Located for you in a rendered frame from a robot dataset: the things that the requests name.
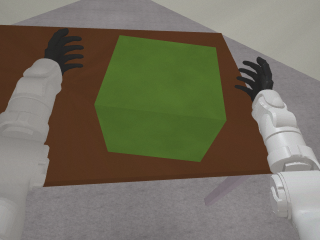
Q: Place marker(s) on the right robot hand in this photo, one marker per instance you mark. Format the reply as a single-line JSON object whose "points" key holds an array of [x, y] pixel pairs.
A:
{"points": [[263, 78]]}

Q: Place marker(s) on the carton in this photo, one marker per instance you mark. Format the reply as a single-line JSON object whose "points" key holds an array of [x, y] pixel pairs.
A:
{"points": [[161, 99]]}

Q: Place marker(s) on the robot left forearm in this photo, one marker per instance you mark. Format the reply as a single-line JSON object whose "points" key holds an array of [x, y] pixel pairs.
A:
{"points": [[31, 104]]}

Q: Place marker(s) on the robot right forearm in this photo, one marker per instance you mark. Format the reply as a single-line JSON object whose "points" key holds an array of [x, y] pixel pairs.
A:
{"points": [[287, 150]]}

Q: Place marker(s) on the right robot upper arm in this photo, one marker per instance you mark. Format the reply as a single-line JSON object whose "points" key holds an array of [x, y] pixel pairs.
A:
{"points": [[295, 195]]}

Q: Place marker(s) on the table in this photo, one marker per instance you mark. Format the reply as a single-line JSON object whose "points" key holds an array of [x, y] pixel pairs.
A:
{"points": [[78, 153]]}

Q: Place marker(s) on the left robot hand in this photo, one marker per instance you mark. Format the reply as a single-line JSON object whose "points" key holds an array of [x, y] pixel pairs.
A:
{"points": [[56, 50]]}

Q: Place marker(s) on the left robot upper arm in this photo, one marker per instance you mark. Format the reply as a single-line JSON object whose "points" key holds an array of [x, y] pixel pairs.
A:
{"points": [[23, 167]]}

